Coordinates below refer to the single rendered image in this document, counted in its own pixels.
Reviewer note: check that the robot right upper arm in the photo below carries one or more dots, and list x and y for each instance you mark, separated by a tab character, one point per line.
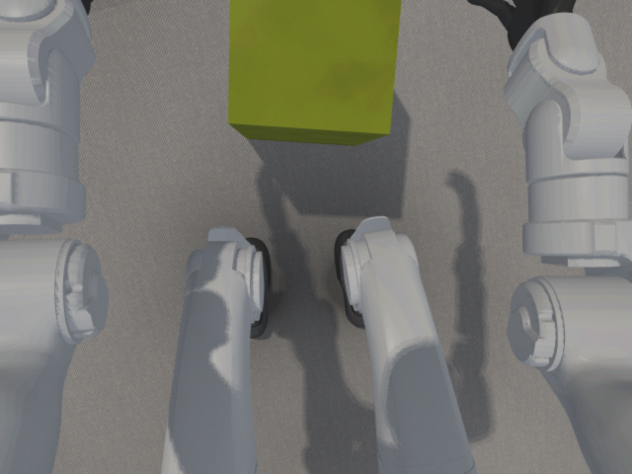
577	331

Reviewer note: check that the robot right shin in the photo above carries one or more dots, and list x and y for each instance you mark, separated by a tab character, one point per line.
379	223

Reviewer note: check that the right robot forearm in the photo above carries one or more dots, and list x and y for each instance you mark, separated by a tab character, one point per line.
575	126

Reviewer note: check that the robot left upper arm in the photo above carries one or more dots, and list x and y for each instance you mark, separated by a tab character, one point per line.
52	296

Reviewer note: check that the left robot forearm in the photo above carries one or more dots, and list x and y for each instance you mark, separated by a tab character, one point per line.
45	52

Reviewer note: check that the left robot thigh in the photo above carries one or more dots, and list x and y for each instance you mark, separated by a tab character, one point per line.
210	427

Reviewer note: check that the robot right hand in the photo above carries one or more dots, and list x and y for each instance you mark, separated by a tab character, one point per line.
518	19

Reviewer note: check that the carton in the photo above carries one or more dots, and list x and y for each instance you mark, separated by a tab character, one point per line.
313	71

